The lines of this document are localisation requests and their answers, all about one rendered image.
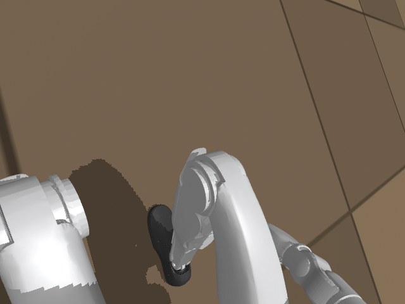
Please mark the right robot foot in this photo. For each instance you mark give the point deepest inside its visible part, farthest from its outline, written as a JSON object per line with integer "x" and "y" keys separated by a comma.
{"x": 161, "y": 231}

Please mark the right robot hand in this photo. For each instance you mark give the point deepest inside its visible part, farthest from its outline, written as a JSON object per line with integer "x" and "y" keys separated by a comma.
{"x": 281, "y": 239}

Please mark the right robot arm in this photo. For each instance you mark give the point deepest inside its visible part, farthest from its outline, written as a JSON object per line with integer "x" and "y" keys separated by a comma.
{"x": 321, "y": 285}

